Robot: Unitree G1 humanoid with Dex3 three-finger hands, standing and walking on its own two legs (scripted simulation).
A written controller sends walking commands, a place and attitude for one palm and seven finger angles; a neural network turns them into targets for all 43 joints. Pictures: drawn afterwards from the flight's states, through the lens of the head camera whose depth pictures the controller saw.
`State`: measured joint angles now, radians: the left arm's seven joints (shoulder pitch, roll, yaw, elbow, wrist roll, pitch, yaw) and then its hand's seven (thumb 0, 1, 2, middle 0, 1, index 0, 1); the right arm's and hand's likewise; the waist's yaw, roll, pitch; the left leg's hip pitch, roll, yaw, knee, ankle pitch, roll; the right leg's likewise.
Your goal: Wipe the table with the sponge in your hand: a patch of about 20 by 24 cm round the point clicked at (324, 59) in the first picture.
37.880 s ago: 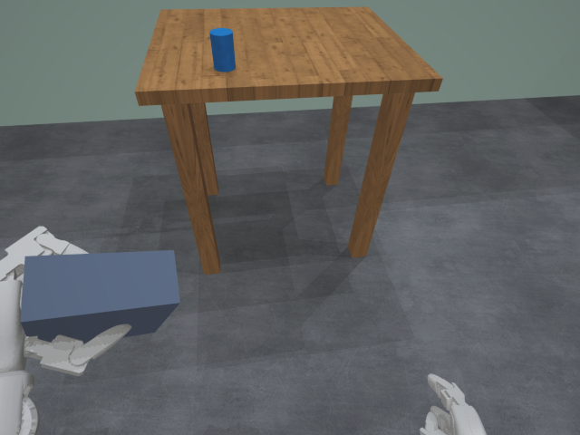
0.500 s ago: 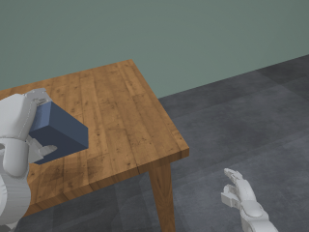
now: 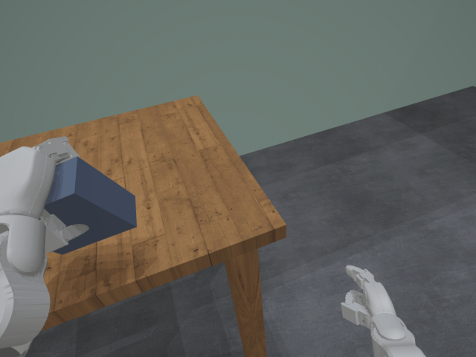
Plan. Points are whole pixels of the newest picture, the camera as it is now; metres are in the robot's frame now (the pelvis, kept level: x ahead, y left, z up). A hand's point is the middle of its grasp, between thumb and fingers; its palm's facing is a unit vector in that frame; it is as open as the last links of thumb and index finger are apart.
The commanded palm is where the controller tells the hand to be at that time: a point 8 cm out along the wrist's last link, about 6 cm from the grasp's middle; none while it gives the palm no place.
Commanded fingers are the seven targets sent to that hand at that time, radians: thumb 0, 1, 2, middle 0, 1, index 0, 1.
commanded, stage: step back with the hand held close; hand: left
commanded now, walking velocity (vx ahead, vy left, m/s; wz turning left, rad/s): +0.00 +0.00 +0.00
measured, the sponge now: (80, 216) +0.22 +0.28 +0.19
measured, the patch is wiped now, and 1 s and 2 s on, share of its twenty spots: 1.00 1.00 1.00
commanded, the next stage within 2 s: stop stepping back and stand still in 1.14 s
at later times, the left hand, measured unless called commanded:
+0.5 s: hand (38, 177) +0.19 +0.26 +0.29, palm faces +0.55 -0.73 -0.39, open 9.6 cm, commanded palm +0.13 +0.31 +0.29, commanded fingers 0.00 0.10 1.30 -1.20 -1.60 -1.20 -1.60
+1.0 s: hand out of the picture +0.07 +0.30 +0.30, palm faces +0.67 -0.72 -0.17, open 9.6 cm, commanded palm +0.02 +0.32 +0.29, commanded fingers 0.00 0.10 1.30 -1.20 -1.60 -1.20 -1.60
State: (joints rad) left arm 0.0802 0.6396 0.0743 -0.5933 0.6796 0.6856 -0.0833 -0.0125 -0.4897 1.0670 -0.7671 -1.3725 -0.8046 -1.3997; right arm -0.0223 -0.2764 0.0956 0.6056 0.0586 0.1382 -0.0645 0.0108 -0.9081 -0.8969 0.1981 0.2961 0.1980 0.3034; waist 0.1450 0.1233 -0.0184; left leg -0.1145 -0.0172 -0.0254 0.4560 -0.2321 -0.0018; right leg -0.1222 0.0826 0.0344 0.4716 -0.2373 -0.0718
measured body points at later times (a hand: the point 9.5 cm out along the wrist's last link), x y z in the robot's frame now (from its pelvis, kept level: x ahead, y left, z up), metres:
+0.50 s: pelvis -0.02 +0.02 -0.01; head -0.02 +0.02 +0.44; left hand +0.16 +0.30 +0.30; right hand +0.13 -0.22 -0.11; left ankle +0.01 +0.12 -0.74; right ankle +0.02 -0.07 -0.74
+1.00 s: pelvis -0.12 +0.02 -0.02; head -0.14 +0.02 +0.43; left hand +0.03 +0.33 +0.30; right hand +0.09 -0.17 -0.10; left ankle -0.05 +0.16 -0.74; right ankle -0.07 -0.08 -0.74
